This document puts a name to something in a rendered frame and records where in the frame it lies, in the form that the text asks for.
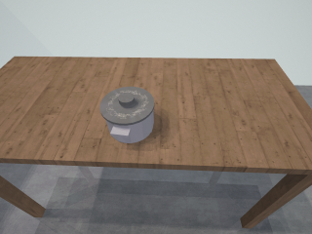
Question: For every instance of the table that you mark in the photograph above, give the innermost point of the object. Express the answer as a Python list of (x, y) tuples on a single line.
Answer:
[(239, 115)]

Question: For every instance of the knob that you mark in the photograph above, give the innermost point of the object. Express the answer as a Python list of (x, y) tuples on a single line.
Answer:
[(126, 99)]

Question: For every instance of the pot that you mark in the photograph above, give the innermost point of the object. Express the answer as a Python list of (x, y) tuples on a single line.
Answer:
[(132, 133)]

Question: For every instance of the lid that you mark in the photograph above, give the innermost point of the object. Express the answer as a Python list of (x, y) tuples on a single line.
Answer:
[(113, 112)]

